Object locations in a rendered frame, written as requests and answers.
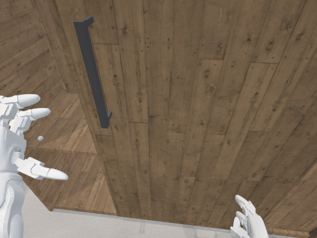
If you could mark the left robot forearm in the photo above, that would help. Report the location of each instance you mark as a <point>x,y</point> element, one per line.
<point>11,200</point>

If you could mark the wardrobe door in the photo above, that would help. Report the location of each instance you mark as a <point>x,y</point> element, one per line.
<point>210,99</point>
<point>298,209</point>

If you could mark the robot left hand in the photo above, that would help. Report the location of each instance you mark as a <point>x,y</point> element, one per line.
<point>10,160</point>

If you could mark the handle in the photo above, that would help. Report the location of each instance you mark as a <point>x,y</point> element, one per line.
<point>81,28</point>

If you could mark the robot right hand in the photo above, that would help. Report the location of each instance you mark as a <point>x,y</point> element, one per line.
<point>253,225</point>

